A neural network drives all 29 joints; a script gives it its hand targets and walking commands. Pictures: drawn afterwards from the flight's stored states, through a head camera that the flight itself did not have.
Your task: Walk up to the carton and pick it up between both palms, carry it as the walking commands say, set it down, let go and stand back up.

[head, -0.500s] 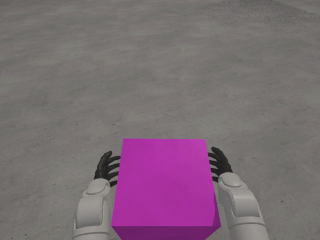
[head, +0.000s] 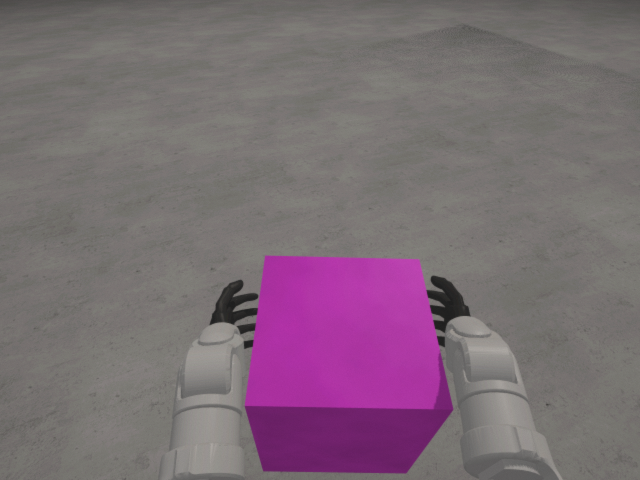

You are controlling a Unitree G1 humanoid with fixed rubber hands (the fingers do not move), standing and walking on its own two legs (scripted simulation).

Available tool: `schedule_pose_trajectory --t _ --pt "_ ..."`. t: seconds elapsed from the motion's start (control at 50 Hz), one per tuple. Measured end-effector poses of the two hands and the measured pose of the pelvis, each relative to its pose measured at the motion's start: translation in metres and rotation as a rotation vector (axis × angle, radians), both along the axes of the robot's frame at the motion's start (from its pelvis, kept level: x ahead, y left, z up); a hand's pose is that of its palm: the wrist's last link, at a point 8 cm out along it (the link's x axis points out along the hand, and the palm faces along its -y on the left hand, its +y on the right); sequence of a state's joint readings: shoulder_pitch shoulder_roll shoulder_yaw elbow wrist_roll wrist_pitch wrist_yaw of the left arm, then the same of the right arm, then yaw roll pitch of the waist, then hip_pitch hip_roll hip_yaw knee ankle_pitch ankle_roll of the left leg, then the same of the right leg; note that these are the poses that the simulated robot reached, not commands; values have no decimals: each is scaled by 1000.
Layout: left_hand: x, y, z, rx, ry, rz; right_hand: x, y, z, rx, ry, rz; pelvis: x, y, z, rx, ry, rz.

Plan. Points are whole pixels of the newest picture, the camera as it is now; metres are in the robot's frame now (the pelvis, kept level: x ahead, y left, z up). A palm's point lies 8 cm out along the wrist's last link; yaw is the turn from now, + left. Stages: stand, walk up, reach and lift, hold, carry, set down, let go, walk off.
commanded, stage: set down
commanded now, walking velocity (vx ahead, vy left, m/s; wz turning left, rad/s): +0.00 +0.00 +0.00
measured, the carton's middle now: (338, 368) +0.30 +0.03 -0.02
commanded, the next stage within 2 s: none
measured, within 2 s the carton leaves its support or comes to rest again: neither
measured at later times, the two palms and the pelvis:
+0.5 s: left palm (239, 358) +0.30 +0.17 -0.01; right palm (447, 343) +0.35 -0.13 -0.01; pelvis +0.02 -0.04 -0.01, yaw +0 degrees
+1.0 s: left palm (247, 374) +0.33 +0.17 -0.10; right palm (428, 364) +0.37 -0.12 -0.10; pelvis -0.01 -0.02 -0.05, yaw +0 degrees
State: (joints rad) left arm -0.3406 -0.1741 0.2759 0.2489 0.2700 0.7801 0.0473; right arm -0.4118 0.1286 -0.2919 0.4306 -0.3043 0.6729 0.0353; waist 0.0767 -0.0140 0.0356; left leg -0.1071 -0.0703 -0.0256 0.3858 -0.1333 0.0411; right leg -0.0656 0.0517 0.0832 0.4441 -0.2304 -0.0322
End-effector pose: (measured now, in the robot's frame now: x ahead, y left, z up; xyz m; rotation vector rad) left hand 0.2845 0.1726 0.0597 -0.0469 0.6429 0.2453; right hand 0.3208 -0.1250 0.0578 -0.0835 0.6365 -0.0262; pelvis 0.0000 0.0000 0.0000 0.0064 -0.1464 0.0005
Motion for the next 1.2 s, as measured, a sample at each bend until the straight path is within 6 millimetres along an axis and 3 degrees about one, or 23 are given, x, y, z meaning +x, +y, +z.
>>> schedule_pose_trajectory --t 0.16,0.54,0.84,1.2 --pt "8 -9 -12 -27 26 12 6 -10 -13 1 29 -6 6 -12 -2 14 -1 -16" --pt "14 -6 -74 -10 55 37 26 -4 -73 3 59 30 19 -37 -10 10 167 10" --pt "28 4 -130 -19 43 25 35 5 -128 24 49 -7 1 -25 -28 -8 369 12" --pt "53 3 -199 -17 34 30 61 4 -195 34 39 -13 -23 -8 -78 -12 604 -6"
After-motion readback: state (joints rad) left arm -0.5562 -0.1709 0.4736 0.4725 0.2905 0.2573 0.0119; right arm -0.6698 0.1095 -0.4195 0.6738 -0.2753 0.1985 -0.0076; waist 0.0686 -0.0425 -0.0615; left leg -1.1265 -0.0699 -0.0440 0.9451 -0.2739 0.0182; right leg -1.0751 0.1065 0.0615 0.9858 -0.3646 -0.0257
